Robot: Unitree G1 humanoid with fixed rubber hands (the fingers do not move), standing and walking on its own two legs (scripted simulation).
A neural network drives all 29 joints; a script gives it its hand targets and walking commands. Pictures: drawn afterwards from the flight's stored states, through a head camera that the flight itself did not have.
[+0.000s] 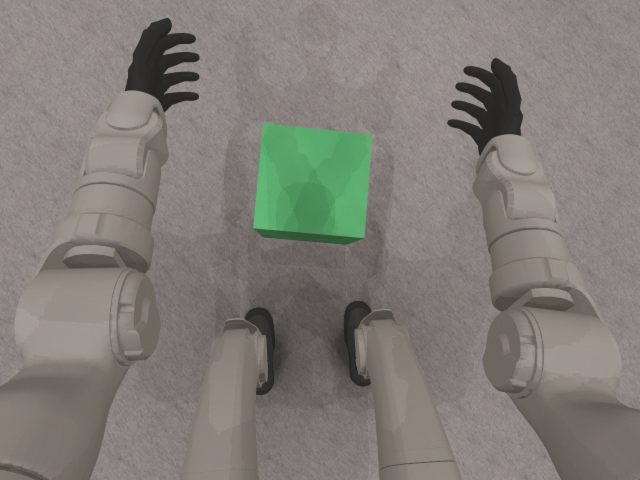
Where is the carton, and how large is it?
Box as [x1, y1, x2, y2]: [253, 123, 371, 244]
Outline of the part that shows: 263,123 253,228 264,237 344,244 363,238 371,135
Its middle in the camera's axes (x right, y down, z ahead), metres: -0.02 -0.11 +0.86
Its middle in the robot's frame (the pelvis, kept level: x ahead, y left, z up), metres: +0.49 -0.03 -0.52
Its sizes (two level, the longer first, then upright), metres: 0.210 0.200 0.250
